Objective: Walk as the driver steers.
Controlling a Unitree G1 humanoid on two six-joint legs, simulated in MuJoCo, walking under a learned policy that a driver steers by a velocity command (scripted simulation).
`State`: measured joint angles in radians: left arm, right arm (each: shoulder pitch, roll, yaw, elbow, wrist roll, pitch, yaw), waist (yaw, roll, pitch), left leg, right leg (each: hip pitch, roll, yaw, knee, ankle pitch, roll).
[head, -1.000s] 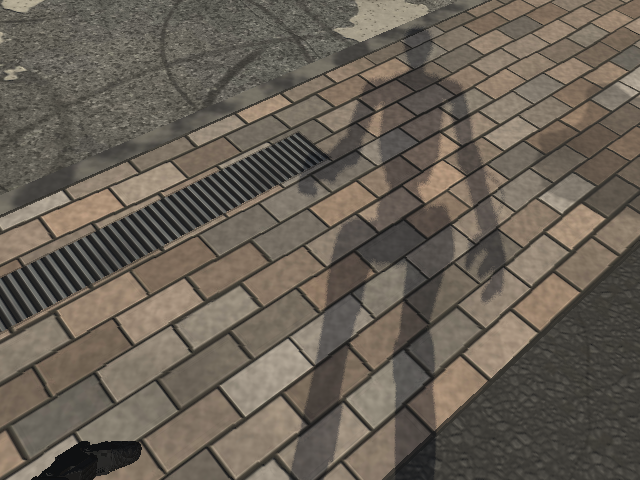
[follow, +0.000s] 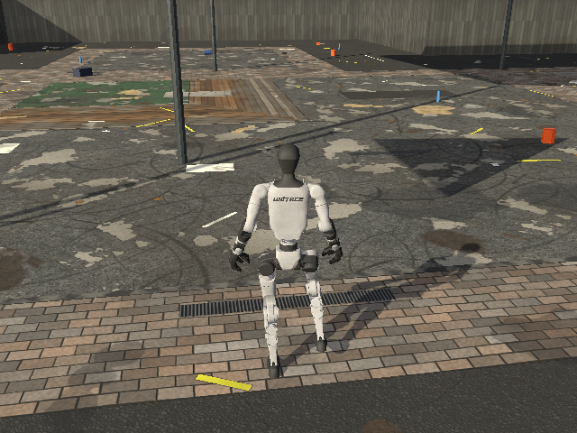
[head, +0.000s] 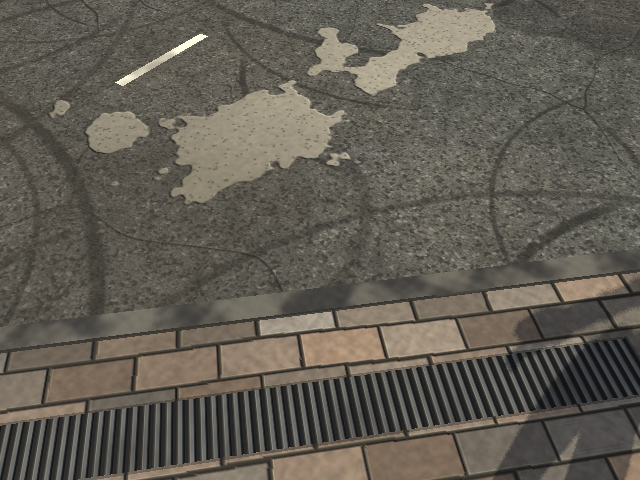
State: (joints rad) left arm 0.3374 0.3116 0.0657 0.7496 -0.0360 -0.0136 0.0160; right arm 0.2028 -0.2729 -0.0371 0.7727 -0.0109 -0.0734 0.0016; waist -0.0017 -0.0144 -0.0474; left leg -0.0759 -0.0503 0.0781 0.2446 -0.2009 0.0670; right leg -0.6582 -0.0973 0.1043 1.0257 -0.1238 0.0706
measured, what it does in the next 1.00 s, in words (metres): walks ahead: right foot, then left foot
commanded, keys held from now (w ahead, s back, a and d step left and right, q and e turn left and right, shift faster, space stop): w+e+shift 0.32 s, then w+q+shift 0.24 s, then shift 0.44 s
